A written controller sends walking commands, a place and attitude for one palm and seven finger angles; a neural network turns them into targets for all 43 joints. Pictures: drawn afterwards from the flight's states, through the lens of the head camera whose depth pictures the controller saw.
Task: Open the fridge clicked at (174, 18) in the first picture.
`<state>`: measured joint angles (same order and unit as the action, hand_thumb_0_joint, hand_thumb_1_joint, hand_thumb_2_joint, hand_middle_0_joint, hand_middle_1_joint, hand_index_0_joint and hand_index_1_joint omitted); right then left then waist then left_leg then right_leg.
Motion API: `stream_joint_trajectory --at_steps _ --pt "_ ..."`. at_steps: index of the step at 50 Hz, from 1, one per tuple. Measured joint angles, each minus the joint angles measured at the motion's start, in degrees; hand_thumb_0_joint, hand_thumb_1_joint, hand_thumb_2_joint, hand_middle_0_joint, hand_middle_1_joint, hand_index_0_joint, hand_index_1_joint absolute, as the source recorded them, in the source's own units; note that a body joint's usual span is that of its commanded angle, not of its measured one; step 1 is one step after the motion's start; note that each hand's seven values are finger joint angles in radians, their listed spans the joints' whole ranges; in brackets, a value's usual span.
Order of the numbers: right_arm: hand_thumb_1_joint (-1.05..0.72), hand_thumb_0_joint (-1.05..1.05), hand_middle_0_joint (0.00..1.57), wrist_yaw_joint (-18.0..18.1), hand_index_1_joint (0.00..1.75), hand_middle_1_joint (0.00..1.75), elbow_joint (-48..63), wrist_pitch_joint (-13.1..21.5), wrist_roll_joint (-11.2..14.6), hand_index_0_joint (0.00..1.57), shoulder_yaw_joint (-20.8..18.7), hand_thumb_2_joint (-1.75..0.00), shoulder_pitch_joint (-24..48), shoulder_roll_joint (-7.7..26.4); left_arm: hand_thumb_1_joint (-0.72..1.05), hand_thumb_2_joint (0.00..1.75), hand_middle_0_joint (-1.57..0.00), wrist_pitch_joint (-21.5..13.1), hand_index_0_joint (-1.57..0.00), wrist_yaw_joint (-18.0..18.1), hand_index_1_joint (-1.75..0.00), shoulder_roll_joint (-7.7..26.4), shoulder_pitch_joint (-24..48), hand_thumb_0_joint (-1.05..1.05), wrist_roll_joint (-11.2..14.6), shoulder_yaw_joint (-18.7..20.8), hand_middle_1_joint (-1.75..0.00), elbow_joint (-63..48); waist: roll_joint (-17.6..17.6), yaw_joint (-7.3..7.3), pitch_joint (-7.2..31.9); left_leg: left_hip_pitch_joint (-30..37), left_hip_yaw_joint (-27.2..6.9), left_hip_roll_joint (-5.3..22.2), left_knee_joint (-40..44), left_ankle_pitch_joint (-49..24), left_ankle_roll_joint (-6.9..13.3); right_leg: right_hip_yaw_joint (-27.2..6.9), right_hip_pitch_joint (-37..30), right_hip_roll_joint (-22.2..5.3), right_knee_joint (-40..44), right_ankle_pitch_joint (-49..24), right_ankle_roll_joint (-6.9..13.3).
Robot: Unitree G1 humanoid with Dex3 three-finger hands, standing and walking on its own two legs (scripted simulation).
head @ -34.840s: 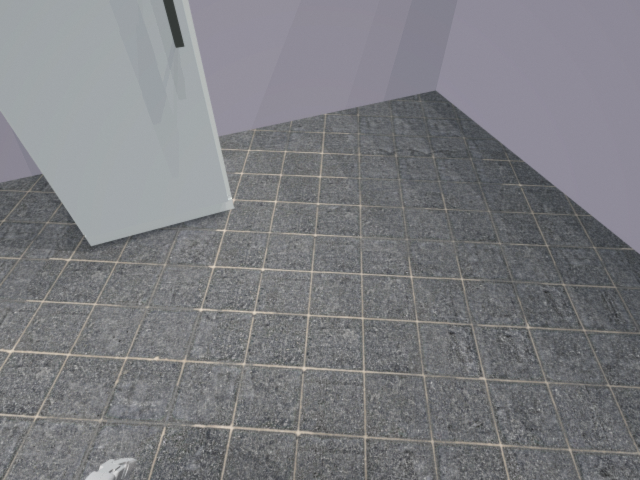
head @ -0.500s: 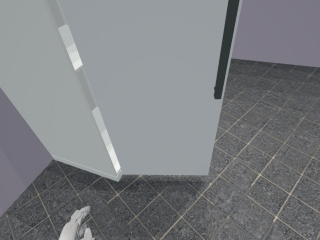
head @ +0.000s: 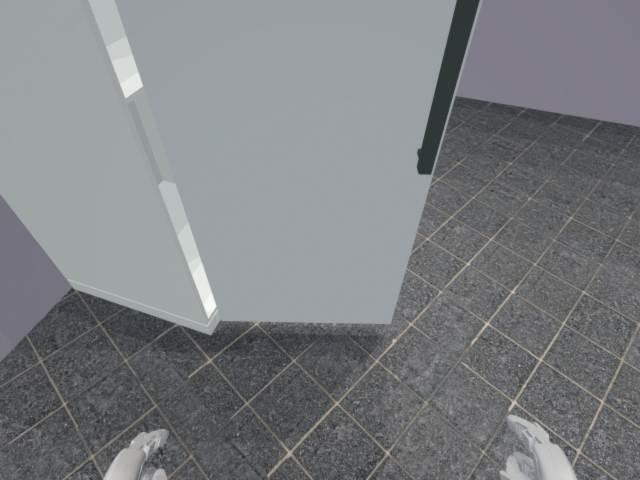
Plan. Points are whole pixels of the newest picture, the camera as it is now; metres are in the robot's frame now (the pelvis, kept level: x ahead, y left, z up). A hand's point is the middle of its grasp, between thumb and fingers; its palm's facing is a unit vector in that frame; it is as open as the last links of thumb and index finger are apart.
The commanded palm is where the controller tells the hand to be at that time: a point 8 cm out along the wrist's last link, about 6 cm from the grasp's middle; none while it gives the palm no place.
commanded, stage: let the arm hang, fingers relaxed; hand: right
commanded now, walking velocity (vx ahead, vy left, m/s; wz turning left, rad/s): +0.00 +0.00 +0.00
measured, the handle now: (445, 71) +0.70 -0.14 +0.20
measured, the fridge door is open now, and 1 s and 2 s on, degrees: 72 72 72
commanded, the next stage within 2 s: look to check the result in 0.90 s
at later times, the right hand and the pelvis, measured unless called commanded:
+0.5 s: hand out of the picture +0.00 -0.22 -0.16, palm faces +0.01 +0.96 -0.29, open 7.3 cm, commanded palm none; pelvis +0.01 +0.01 +0.01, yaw -1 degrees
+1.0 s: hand out of the picture +0.13 -0.22 -0.14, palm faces -0.02 +0.95 -0.31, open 7.4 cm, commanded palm none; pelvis +0.03 +0.02 +0.02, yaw +0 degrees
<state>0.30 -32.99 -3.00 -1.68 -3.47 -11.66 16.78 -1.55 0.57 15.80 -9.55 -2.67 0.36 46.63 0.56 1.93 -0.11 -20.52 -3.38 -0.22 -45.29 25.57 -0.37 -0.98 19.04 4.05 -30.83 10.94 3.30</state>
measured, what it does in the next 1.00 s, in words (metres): stands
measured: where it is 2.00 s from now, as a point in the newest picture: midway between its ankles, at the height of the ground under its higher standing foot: outside the picture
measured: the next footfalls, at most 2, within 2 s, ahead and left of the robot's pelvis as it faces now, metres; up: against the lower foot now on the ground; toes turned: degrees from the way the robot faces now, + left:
none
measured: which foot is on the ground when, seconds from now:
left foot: down 0.00-1.00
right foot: down 0.00-1.00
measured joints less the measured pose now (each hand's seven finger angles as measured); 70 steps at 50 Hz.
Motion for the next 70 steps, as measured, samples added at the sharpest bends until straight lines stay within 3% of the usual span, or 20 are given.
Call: stream_joint_trajectory --at_steps 2,6,13,17,26,42,53,70 --pt "-0.91 0.01 0.2 -0.6 0.29 0.3 -6.9 -0.1 -0.1 0.2 2.4 -0.9 -1.1 -1.5 0.91 0.89 -0.2 0.9 -0.2 -0.2 -0.3 -0.6 0.0 0.01 0.4 -0.1 -0.3 1.1 2.2 -0.22 -0.7 3.3 -0.9 0.7 9.5 -5.6 0.6 1.1 0.8 0.1 -1.3 0.6 -0.8" --pt "-0.94 0.01 0.2 -0.3 0.3 0.3 -18.6 -0.5 -0.1 0.21 4.2 -0.9 -2.9 -5.7 0.91 0.89 -0.2 2.9 -0.2 -0.1 -0.3 -1.2 -1.5 0.01 0.9 0.6 -0.3 5.1 1.4 0.5 -2.9 4.4 1.3 -0.9 11.9 -9.6 0.6 -1.2 1.4 -1.5 -2.8 2.6 -1.8" --pt "-0.96 0.01 0.21 -0.5 0.3 0.3 -28.5 0.4 0.4 0.21 3.1 -0.9 -5.1 -4.0 0.91 0.89 -0.2 3.7 -0.2 0.6 -0.3 -3.2 -7.0 0.01 0.9 0.8 -0.3 13.5 0.8 -1.53 -3.8 7.2 2.7 -1.9 17.3 -11.4 1.0 -2.7 -0.1 -2.5 0.5 -0.4 -2.2" --pt "-0.94 0.01 0.21 -0.2 0.3 0.3 -31.0 1.2 0.6 0.21 2.4 -0.9 -5.0 -2.6 0.91 0.89 -0.2 3.5 -0.2 0.8 -0.3 -4.0 -8.0 0.01 1.0 0.7 -0.3 16.1 0.1 -1.92 -3.9 8.1 2.4 -1.4 19.5 -12.5 0.7 -2.5 -1.2 -2.2 3.1 -1.5 -2.0" --pt "-0.91 0.01 0.2 0.2 0.3 0.3 -32.4 2.4 0.6 0.2 2.1 -0.9 -1.3 -0.8 0.91 0.89 -0.2 2.4 -0.2 0.6 -0.3 -3.6 -4.4 0.01 1.3 0.8 -0.3 17.2 -1.3 -1.61 -3.3 9.6 1.9 -0.8 20.8 -12.6 0.4 -2.0 -3.3 -1.7 5.6 -2.2 -1.8" --pt "-0.91 0.01 0.2 -0.4 0.3 0.3 -30.2 4.0 0.6 0.21 2.7 -0.9 6.9 0.0 0.91 0.89 -0.2 1.0 -0.2 0.2 -0.3 1.6 4.4 0.0 1.2 0.8 -0.3 16.2 -0.7 -1.39 -1.7 12.6 1.4 -0.8 23.6 -12.6 0.6 -1.6 -6.9 -1.9 9.1 -2.3 -2.2" --pt "-0.91 0.01 0.2 -0.4 0.3 0.3 -30.7 3.7 0.7 0.21 2.7 -0.9 7.0 1.8 0.91 0.89 -0.2 1.3 -0.2 0.2 -0.3 3.4 4.9 0.01 1.3 0.3 -0.3 16.7 -0.3 -1.32 -2.6 14.4 1.2 -1.1 25.8 -12.7 1.1 -1.5 -8.7 -2.3 11.2 -2.2 -2.7" --pt "-0.91 0.01 0.2 -0.1 0.3 0.3 -31.6 3.6 0.9 0.21 2.9 -0.9 5.4 1.7 0.91 0.89 -0.2 1.7 -0.2 0.3 -0.3 2.4 3.9 0.01 1.5 -0.1 -0.3 17.8 -0.6 -1.54 -3.2 16.5 1.1 -1.8 27.2 -12.2 2.0 -1.5 -10.7 -3.0 12.1 -1.2 -3.4"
